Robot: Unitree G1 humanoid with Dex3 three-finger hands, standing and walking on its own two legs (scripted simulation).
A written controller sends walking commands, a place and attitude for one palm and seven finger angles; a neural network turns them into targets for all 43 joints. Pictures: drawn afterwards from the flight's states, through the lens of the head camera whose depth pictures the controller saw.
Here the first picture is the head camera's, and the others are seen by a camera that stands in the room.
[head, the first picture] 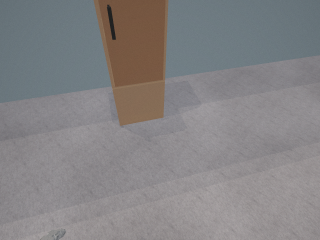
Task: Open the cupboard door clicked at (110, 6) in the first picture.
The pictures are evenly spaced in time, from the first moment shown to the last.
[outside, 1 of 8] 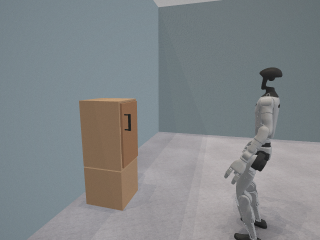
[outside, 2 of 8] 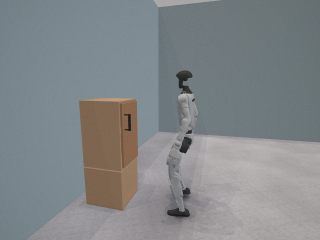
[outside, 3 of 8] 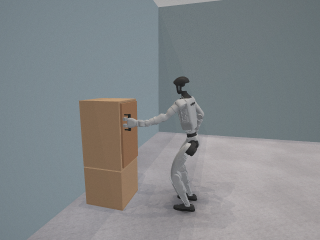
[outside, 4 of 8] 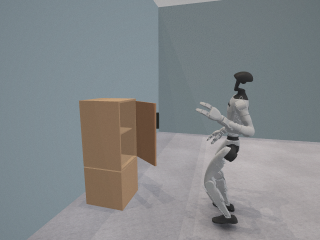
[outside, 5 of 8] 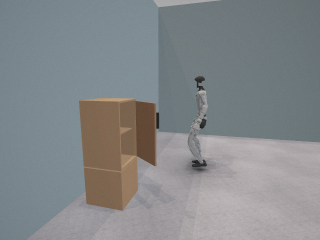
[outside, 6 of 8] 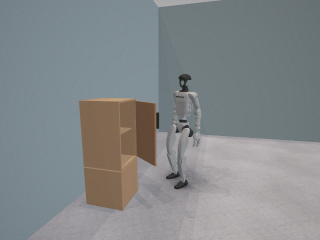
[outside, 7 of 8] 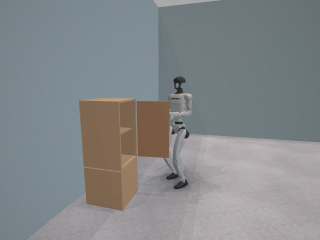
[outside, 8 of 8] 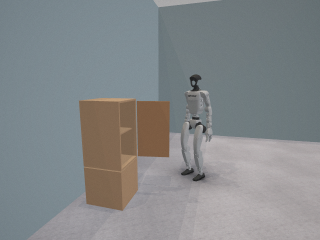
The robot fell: no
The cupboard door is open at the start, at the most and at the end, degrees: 0 101 100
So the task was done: yes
